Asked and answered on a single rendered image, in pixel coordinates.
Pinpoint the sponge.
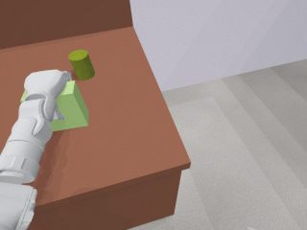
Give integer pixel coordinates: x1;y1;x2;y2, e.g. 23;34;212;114
20;80;89;131

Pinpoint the robot left forearm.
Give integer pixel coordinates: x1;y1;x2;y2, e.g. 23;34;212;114
0;91;57;185

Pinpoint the left robot hand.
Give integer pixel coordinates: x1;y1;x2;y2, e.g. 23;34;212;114
24;69;72;121

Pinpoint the robot left upper arm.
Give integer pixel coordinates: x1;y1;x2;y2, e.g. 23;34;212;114
0;182;37;230

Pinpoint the table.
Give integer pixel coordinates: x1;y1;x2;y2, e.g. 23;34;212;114
0;0;191;230

